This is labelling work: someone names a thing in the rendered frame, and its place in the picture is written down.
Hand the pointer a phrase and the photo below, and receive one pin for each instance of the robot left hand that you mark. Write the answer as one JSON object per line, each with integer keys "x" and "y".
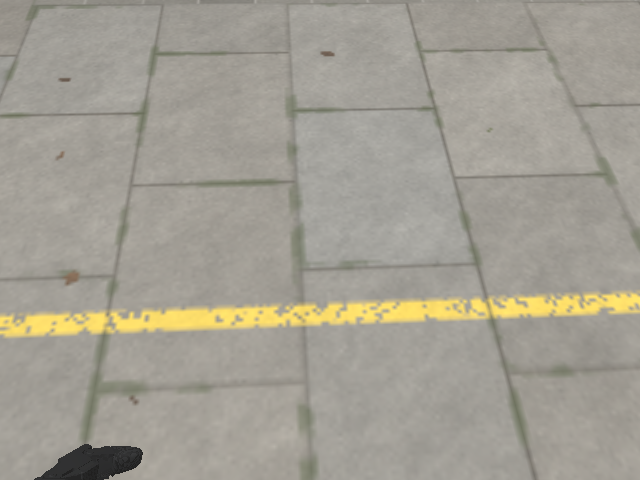
{"x": 85, "y": 463}

